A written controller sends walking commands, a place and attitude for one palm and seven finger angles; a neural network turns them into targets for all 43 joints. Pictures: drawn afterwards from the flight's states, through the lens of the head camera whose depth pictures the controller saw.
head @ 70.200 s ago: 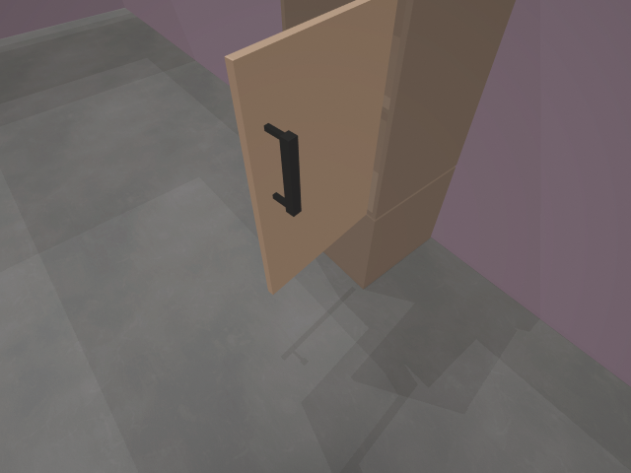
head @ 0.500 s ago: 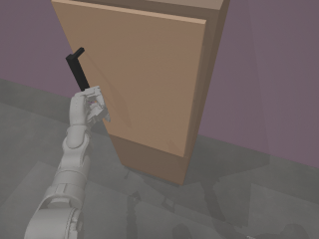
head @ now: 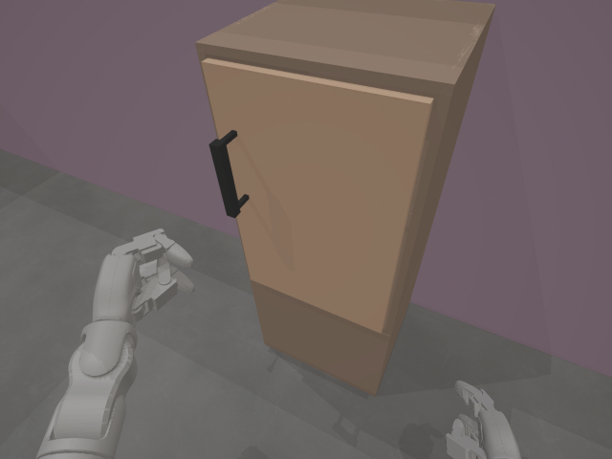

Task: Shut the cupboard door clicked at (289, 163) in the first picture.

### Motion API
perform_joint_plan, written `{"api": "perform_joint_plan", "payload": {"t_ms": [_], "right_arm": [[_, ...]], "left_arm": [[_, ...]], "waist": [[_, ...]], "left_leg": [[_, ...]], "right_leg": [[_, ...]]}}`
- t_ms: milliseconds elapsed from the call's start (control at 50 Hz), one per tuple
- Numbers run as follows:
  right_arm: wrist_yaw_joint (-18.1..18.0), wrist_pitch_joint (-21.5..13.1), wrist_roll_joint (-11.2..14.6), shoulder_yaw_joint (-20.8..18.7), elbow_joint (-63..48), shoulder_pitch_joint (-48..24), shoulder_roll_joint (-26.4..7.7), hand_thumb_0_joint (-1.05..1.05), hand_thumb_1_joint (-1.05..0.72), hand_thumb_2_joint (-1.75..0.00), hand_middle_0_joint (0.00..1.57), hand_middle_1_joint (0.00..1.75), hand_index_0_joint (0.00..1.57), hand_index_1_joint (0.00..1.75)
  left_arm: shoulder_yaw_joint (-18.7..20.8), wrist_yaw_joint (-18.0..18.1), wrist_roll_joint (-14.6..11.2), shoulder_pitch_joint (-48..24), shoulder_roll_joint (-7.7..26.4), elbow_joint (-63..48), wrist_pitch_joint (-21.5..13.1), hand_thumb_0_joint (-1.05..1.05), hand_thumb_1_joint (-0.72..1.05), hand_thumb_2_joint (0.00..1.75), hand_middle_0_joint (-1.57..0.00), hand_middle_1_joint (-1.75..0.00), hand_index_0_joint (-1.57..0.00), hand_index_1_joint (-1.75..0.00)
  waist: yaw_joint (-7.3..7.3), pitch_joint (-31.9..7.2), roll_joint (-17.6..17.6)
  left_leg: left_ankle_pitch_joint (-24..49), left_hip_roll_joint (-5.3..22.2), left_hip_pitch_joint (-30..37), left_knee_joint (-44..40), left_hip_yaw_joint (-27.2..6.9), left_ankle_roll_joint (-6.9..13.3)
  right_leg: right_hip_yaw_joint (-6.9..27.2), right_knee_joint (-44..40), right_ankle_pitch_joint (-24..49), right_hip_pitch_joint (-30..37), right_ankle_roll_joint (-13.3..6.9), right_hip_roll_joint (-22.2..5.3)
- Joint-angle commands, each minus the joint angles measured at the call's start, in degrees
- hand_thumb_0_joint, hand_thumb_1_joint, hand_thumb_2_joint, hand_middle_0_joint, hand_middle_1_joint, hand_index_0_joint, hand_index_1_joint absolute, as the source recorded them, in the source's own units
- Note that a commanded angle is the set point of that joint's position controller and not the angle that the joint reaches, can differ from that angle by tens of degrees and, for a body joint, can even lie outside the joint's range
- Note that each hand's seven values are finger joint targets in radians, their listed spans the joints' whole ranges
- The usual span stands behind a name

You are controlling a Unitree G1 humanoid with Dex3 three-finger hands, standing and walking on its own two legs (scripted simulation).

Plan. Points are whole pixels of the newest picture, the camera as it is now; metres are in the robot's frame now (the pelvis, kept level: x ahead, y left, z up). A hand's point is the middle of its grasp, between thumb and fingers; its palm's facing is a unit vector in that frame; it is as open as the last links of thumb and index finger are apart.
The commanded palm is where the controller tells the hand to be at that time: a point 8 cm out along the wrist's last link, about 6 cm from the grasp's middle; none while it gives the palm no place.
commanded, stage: draw the hand back to the body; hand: left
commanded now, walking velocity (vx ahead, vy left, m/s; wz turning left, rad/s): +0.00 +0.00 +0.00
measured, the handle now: (232, 175) +0.60 +0.19 +0.05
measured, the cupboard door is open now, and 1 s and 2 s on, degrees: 0 0 0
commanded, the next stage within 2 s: step back with the hand held close in 0.82 s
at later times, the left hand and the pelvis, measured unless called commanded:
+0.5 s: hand (29, 331) +0.20 +0.29 +0.16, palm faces +0.46 -0.79 -0.42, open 6.5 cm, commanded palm +0.15 +0.32 +0.18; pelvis +0.02 +0.01 +0.01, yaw +1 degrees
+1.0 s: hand (46, 318) +0.21 +0.28 +0.17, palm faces +0.45 -0.79 -0.41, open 7.4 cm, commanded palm +0.16 +0.31 +0.18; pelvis +0.02 +0.01 +0.01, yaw +1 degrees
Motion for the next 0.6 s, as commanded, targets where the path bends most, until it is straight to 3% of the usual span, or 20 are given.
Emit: {"api": "perform_joint_plan", "payload": {"t_ms": [0, 40, 120, 180, 300, 380, 420, 480, 500, 580], "right_arm": [[-0.23, -4.04, -0.85, -1.59, -8.29, -6.52, -5.36, 0.0, -0.9, -0.9, 0.2, 0.3, 0.2, 0.3], [-0.16, -4.31, -1.09, -1.51, -8.06, -6.73, -5.31, 0.0, -0.9, -0.9, 0.2, 0.3, 0.2, 0.3], [-0.02, -4.83, -1.41, -1.66, -7.56, -7.19, -5.18, 0.0, -0.9, -0.9, 0.2, 0.3, 0.2, 0.3], [0.18, -5.19, -1.73, -2.0, -7.11, -7.45, -5.47, 0.0, -0.9, -0.9, 0.2, 0.3, 0.2, 0.3], [0.71, -6.21, -2.02, -2.34, -7.08, -7.34, -5.04, 0.0, -0.9, -0.9, 0.2, 0.3, 0.2, 0.3], [0.79, -7.25, -2.07, -2.87, -6.59, -7.27, -5.18, 0.0, -0.9, -0.9, 0.2, 0.3, 0.2, 0.3], [0.74, -7.47, -1.96, -2.94, -6.62, -6.96, -5.01, 0.0, -0.9, -0.9, 0.2, 0.3, 0.2, 0.3], [0.63, -8.04, -2.02, -3.26, -5.59, -6.45, -5.61, 0.0, -0.9, -0.9, 0.2, 0.3, 0.2, 0.3], [0.52, -8.01, -2.06, -3.27, -5.48, -6.07, -5.93, 0.0, -0.9, -0.9, 0.2, 0.3, 0.2, 0.3], [-0.08, -8.05, -2.26, -3.62, -5.24, -5.9, -6.3, 0.0, -0.9, -0.9, 0.2, 0.3, 0.2, 0.3]], "left_arm": [[5.69, 2.03, 0.64, -11.51, 10.19, -21.49, -3.61, 0.0, 0.9, 0.9, -0.78, -0.93, -0.78, -0.93], [6.47, 2.32, 0.72, -7.8, 10.19, -23.31, -3.3, 0.0, 0.9, 0.9, -0.72, -0.87, -0.72, -0.87], [8.1, 2.55, 0.68, -1.63, 9.93, -25.65, -2.92, 0.0, 0.9, 0.9, -0.61, -0.75, -0.61, -0.75], [12.01, 2.61, 0.59, 4.69, 12.27, -27.15, -2.68, 0.0, 0.9, 0.9, -0.53, -0.66, -0.53, -0.66], [17.37, 2.99, 0.38, 13.3, 14.66, -35.03, -3.43, 0.0, 0.9, 0.9, -0.36, -0.48, -0.36, -0.48], [21.23, 3.48, 0.32, 19.9, 16.48, -37.31, -3.5, 0.0, 0.9, 0.9, -0.25, -0.36, -0.25, -0.36], [22.46, 3.75, 0.31, 21.68, 16.82, -39.06, -3.61, 0.0, 0.9, 0.9, -0.2, -0.3, -0.2, -0.3], [18.03, 3.67, 0.89, 19.6, 12.66, -36.74, -3.09, 0.0, 0.9, 0.9, -0.2, -0.3, -0.2, -0.3], [18.04, 3.88, 0.99, 18.41, 12.99, -36.07, -2.92, 0.0, 0.9, 0.9, -0.2, -0.3, -0.2, -0.3], [18.78, 4.39, 1.15, 17.53, 13.9, -34.35, -2.71, 0.0, 0.9, 0.9, -0.2, -0.3, -0.2, -0.3]], "waist": [[0.04, -8.11, 0.81], [0.32, -7.11, -0.89], [0.65, -3.24, -0.98], [1.56, -2.86, -1.55], [2.4, -5.17, 1.04], [2.89, -3.37, 0.78], [2.9, -3.41, 2.32], [1.53, 0.2, -0.03], [1.46, 0.51, 0.66], [1.91, -0.67, -3.23]], "left_leg": [[7.27, 1.76, 6.87, -7.83, -2.41, -0.09], [8.21, 1.97, 7.15, -8.72, -2.77, -0.26], [7.46, 2.31, 6.65, -10.28, -3.14, -0.59], [9.42, 2.38, 6.43, -10.27, -2.98, -0.58], [12.86, 2.28, 6.29, -9.77, -2.93, -1.02], [14.3, 2.45, 5.53, -9.17, -2.8, -1.09], [14.9, 2.47, 5.55, -9.06, -2.81, -1.46], [13.49, 2.62, 5.35, -9.2, -2.84, -1.19], [12.74, 2.49, 5.4, -9.36, -2.84, -1.11], [11.43, 2.34, 5.6, -9.44, -3.29, -0.65]], "right_leg": [[1.03, -7.38, 7.64, 3.62, 0.11, -1.15], [0.53, -7.84, 8.22, 4.26, 0.08, -0.95], [0.3, -9.03, 6.92, 4.66, 0.07, -1.0], [0.32, -9.67, 8.6, 5.8, 0.08, -0.85], [0.14, -8.85, 11.29, 8.7, 0.06, -1.43], [0.04, -9.28, 12.43, 7.82, 0.15, -1.14], [-0.11, -8.64, 12.42, 7.93, 0.09, -1.36], [-0.24, -9.45, 10.74, 4.56, 0.37, -1.23], [-0.16, -9.24, 9.99, 4.3, 0.4, -1.51], [-0.21, -9.28, 8.71, 4.45, 0.44, -1.38]]}}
